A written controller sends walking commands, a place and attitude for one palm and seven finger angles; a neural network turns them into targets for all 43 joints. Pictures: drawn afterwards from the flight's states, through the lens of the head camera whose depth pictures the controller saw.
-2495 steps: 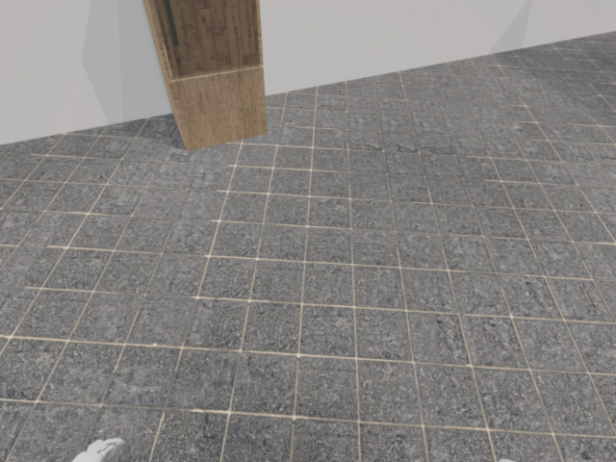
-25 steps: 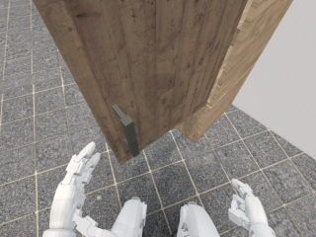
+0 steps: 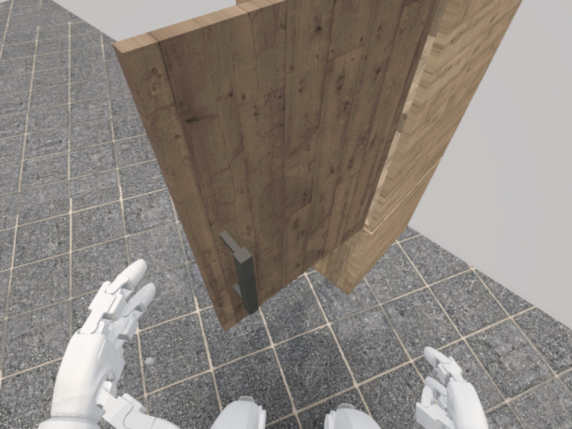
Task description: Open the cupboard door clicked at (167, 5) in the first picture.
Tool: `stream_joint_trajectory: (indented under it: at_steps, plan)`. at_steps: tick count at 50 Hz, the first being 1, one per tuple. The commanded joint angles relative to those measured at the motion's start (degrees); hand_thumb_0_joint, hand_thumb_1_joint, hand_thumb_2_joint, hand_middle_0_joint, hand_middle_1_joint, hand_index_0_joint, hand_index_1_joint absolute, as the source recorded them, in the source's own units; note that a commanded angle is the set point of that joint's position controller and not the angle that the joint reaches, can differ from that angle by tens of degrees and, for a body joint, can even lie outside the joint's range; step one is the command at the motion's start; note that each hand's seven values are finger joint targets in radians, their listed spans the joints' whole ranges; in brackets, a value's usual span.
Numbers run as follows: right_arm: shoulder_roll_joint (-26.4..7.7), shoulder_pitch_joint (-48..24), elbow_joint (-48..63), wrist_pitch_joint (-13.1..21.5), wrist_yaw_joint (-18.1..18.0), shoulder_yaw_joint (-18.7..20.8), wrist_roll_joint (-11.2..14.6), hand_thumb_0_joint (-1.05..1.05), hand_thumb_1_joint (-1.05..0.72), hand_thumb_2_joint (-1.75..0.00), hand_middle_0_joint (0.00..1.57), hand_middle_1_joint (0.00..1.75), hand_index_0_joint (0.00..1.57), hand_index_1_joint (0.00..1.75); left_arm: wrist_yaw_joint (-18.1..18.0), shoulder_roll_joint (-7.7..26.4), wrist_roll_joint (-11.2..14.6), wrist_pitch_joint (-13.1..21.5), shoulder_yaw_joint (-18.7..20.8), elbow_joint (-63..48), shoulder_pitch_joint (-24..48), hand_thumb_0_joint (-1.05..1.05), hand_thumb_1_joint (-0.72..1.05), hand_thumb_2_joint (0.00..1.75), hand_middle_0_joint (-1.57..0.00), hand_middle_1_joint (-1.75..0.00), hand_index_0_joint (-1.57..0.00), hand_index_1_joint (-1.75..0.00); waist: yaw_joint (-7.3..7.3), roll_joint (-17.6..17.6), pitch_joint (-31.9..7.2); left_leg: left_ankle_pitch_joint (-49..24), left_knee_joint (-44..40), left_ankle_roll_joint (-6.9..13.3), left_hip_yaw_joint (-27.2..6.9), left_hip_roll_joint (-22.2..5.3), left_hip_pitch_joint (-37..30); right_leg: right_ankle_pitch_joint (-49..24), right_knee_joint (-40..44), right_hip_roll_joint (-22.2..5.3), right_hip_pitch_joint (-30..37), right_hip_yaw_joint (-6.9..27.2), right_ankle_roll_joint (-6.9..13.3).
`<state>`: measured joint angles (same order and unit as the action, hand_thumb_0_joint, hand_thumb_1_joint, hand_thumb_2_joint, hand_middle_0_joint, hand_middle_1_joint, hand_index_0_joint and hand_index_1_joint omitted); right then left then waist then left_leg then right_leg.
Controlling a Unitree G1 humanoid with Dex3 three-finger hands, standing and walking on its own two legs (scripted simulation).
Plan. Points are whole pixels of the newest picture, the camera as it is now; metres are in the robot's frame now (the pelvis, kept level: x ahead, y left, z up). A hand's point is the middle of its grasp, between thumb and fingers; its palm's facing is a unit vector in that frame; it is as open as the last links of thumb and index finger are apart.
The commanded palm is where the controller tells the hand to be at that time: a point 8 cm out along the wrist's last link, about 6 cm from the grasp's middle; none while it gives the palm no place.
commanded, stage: draw the hand back to the body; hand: left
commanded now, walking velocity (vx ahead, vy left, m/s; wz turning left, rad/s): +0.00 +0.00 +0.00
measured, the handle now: (240, 276) +0.34 +0.10 -0.01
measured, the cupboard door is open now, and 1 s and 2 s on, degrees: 82 82 82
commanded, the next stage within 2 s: step back with the hand held close in 1.18 s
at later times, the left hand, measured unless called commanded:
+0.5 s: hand (35, 299) +0.22 +0.25 +0.17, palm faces +0.31 -0.87 -0.40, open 12.7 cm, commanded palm +0.17 +0.29 +0.20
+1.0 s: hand out of the picture +0.23 +0.27 +0.25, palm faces +0.43 -0.81 -0.39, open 7.6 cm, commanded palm +0.17 +0.31 +0.27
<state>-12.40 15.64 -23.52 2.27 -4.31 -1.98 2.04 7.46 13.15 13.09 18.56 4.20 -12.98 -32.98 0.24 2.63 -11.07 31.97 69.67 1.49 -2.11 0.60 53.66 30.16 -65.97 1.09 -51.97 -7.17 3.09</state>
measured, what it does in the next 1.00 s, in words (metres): rises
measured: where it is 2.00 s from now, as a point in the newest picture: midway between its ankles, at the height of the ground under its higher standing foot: outside the picture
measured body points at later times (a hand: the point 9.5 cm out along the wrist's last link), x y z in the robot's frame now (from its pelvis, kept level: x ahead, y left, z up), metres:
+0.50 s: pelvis +0.04 +0.02 +0.07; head +0.02 +0.01 +0.52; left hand +0.20 +0.29 +0.19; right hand +0.21 -0.19 +0.00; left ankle +0.02 +0.10 -0.64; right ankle +0.02 -0.09 -0.64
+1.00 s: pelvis +0.03 +0.01 +0.10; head +0.01 -0.01 +0.55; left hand +0.20 +0.31 +0.27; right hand +0.22 -0.21 +0.02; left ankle +0.02 +0.10 -0.64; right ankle +0.02 -0.09 -0.64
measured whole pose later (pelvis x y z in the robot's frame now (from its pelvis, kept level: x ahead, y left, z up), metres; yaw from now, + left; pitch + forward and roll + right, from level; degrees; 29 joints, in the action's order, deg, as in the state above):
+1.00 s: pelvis +0.03 +0.01 +0.10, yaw -1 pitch -3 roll -1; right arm -13.6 11.7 -34.3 5.1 -3.6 -2.0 0.9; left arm -6.6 19.5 4.5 3.7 19.3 -22.4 -27.2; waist -3.5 3.8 0.4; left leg 16.5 27.1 2.5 1.1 1.8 7.2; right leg 14.7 -25.5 1.1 -7.3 -2.5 1.2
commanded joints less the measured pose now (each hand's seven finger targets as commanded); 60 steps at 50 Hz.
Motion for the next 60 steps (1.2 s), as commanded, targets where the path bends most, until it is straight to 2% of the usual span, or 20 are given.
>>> stream_joint_trajectory:
  at_steps: [1,5,6,7,8,9,11,13,15,21,26,31,36,40,42,44,46,51,56,60]
  plan:
    - [-6.65,-3.4,9.52,4.41,-1.02,3.31,0.06,0.0,-0.9,-0.9,0.2,0.3,0.2,0.3,0.55,7.59,1.86,5.49,6.11,-16.1,-0.53,0.0,-0.47,0.32,-0.15,-0.3,-0.15,-0.3,-0.78,2.26,-8.41,-11.03,-14.24,-0.03,-1.34,0.74,-10.25,-7.46,14.18,0.64,13.28,4.9,-1.18]
    - [-6.55,-3.69,9.37,4.58,-0.75,3.5,0.69,0.0,-0.9,-0.9,0.2,0.3,0.2,0.3,1.2,8.08,2.93,3.83,8.17,-15.19,-3.94,0.0,-0.32,0.37,-0.16,-0.3,-0.16,-0.3,-1.2,2.71,-6.73,-14.38,-17.52,-0.35,-1.51,0.48,-13.77,-11.26,16.04,0.99,16.57,3.82,-1.14]
    - [-6.21,-3.62,10.02,2.58,-2.25,3.88,0.51,0.0,-0.9,-0.9,0.2,0.3,0.2,0.3,-6.07,16.86,-6.18,-2.8,9.42,-16.74,-8.03,0.0,-0.29,0.39,-0.16,-0.3,-0.16,-0.3,-4.29,4.77,-8.75,-16.35,-21.69,-0.23,-0.22,-0.79,-17.26,-12.23,19.28,-1.35,19.95,7.71,-0.58]
    - [-4.97,-3.38,10.99,1.81,-2.66,3.15,0.38,0.0,-0.9,-0.9,0.2,0.3,0.2,0.3,-9.15,11.32,-7.0,-6.44,6.06,-19.23,-8.83,0.0,-0.26,0.4,-0.16,-0.3,-0.16,-0.3,-2.29,5.05,-5.13,-16.85,-22.82,-0.22,-0.19,-0.76,-18.46,-12.78,20.47,-1.49,19.77,6.51,-0.97]
    - [-5.16,-2.97,10.64,1.39,-2.79,3.18,0.34,0.0,-0.9,-0.9,0.2,0.3,0.2,0.3,-10.64,9.95,-7.43,-8.44,5.12,-19.47,-8.26,0.0,-0.22,0.42,-0.16,-0.3,-0.16,-0.3,-1.63,3.12,-3.68,-17.52,-23.32,-0.35,-0.66,-0.97,-18.81,-13.41,21.02,-1.57,20.03,5.89,-1.18]
    - [-5.16,-3.02,10.27,0.93,-2.76,3.08,0.29,0.0,-0.9,-0.9,0.2,0.3,0.2,0.3,-11.9,9.04,-8.31,-10.12,4.2,-19.61,-8.66,0.0,-0.18,0.43,-0.16,-0.3,-0.16,-0.3,-1.58,5.61,-2.26,-18.65,-24.08,-0.31,-0.4,-1.16,-20.19,-14.13,21.72,-1.64,20.87,5.85,-1.21]
    - [-5.43,-3.27,9.74,0.21,-2.99,2.75,0.19,0.0,-0.9,-0.9,0.2,0.3,0.2,0.3,-13.98,10.04,-9.17,-12.68,5.11,-18.83,-7.76,0.0,-0.12,0.47,-0.16,-0.3,-0.16,-0.3,-1.2,2.12,0.31,-19.89,-25.5,-0.01,-0.66,-1.54,-21.71,-14.94,23.94,-1.46,22.51,5.39,-1.46]
    - [-5.96,-3.19,9.73,0.38,-3.4,2.33,-0.07,0.0,-0.9,-0.9,0.2,0.3,0.2,0.3,-15.51,11.93,-9.75,-13.57,6.13,-20.82,-3.89,0.0,-0.05,0.5,-0.17,-0.3,-0.17,-0.3,-0.88,-1.16,0.31,-19.08,-27.41,0.26,-1.12,-1.7,-24.34,-14.5,25.94,-1.37,24.21,5.12,-1.6]
    - [-6.39,-3.66,9.16,1.05,-3.85,1.87,-0.32,0.0,-0.9,-0.9,0.2,0.3,0.2,0.3,-16.63,13.52,-10.02,-14.38,7.49,-21.01,-0.84,0.0,0.02,0.52,-0.17,-0.3,-0.17,-0.3,-1.13,-1.11,1.61,-18.29,-29.64,0.41,-1.34,-1.78,-26.22,-14.0,27.87,-1.48,26.12,5.12,-1.5]
    - [-6.47,-4.45,6.27,3.91,-3.67,1.01,-0.41,0.0,-0.9,-0.9,0.2,0.3,0.2,0.3,-17.63,14.23,-10.48,-15.08,9.72,-22.16,2.47,0.0,0.23,0.62,-0.18,-0.3,-0.18,-0.3,-2.01,0.7,2.94,-22.26,-34.98,-0.14,-2.33,-2.21,-32.92,-16.69,31.18,-1.84,31.32,5.12,-1.45]
    - [-6.49,-5.67,3.86,5.78,-2.52,0.74,-0.68,0.0,-0.9,-0.9,0.2,0.3,0.2,0.3,-16.99,15.41,-10.16,-14.52,13.01,-23.81,3.19,0.0,0.41,0.69,-0.18,-0.3,-0.18,-0.3,-3.01,2.97,3.95,-31.14,-38.32,-1.4,-2.76,-2.72,-37.35,-21.57,33.71,-1.85,36.53,4.88,-1.33]
    - [-6.39,-7.12,1.96,6.47,-1.4,1.11,-0.81,0.0,-0.9,-0.9,0.2,0.3,0.2,0.3,-16.2,16.65,-9.4,-13.96,17.19,-23.63,3.58,0.0,0.58,0.76,-0.19,-0.3,-0.19,-0.3,-3.5,0.03,5.0,-36.44,-41.11,-1.97,-1.96,-3.21,-40.58,-25.91,36.76,-1.51,40.92,4.9,-1.42]
    - [-6.52,-8.26,0.3,7.18,-0.56,1.27,-1.01,0.0,-0.9,-0.9,0.2,0.3,0.2,0.3,-15.9,18.52,-8.99,-12.69,20.88,-25.85,7.74,0.0,0.76,0.84,-0.19,-0.3,-0.19,-0.3,-3.72,4.16,5.63,-39.45,-43.6,-2.48,-1.29,-3.28,-43.51,-28.15,39.42,-1.57,44.0,5.28,-1.28]
    - [-6.72,-9.34,-1.07,7.31,-0.5,1.61,-1.16,0.0,-0.9,-0.9,0.2,0.3,0.2,0.3,-15.89,20.07,-8.47,-11.99,23.99,-24.4,11.07,0.0,0.9,0.9,-0.2,-0.3,-0.2,-0.3,-3.93,2.06,7.23,-35.04,-45.41,-1.78,-0.58,-3.0,-44.2,-27.07,41.93,-1.3,45.01,5.52,-1.21]
    - [-6.64,-9.51,-1.49,6.92,-0.21,1.95,-1.09,0.0,-0.9,-0.9,0.2,0.3,0.2,0.3,-15.19,16.12,-8.33,-12.32,21.38,-19.59,7.74,0.0,0.9,0.9,-0.2,-0.3,-0.2,-0.3,-3.61,-0.69,9.68,-32.61,-46.21,-1.2,0.08,-2.93,-44.21,-26.23,42.67,-1.25,44.28,5.48,-1.59]
    - [-6.99,-9.86,-1.61,6.22,0.02,2.33,-1.01,0.0,-0.9,-0.9,0.2,0.3,0.2,0.3,-14.61,14.92,-8.21,-12.4,20.12,-18.63,7.96,0.0,0.9,0.9,-0.2,-0.3,-0.2,-0.3,-3.53,-0.95,10.36,-30.02,-47.1,-0.87,0.15,-2.98,-44.63,-24.61,43.57,-1.27,44.27,5.61,-1.71]
    - [-7.21,-10.22,-1.58,5.97,0.17,2.48,-1.11,0.0,-0.9,-0.9,0.2,0.3,0.2,0.3,-14.44,14.97,-8.32,-12.0,19.57,-19.36,8.7,0.0,0.9,0.9,-0.2,-0.3,-0.2,-0.3,-3.48,0.39,10.32,-28.59,-47.66,-0.6,0.4,-2.74,-44.7,-24.37,44.12,-1.46,45.11,5.97,-1.59]
    - [-6.7,-11.7,-1.54,6.89,-0.45,2.42,-1.61,0.0,-0.9,-0.9,0.2,0.3,0.2,0.3,-15.14,19.32,-8.78,-10.61,22.73,-25.6,11.63,0.0,0.9,0.9,-0.2,-0.3,-0.2,-0.3,-4.32,1.75,5.03,-28.17,-47.72,0.08,1.04,-1.79,-46.3,-25.87,44.78,-1.7,48.64,6.87,-1.45]
    - [-6.27,-12.11,-2.81,7.88,-0.76,2.12,-1.61,0.0,-0.9,-0.9,0.2,0.3,0.2,0.3,-15.46,18.91,-9.04,-10.62,22.39,-24.88,12.33,0.0,0.9,0.9,-0.2,-0.3,-0.2,-0.3,-3.94,4.18,9.5,-27.48,-47.96,-0.1,1.31,-1.4,-46.2,-25.46,46.69,-1.61,46.94,7.39,-1.23]
    - [-6.35,-11.9,-3.7,7.95,-0.57,2.27,-1.54,0.0,-0.9,-0.9,0.2,0.3,0.2,0.3,-15.16,16.95,-8.98,-10.72,21.1,-20.73,11.66,0.0,0.9,0.9,-0.2,-0.3,-0.2,-0.3,-3.87,2.5,11.93,-25.66,-49.08,-0.18,1.0,-1.63,-46.15,-22.6,47.63,-1.33,46.08,6.87,-1.33]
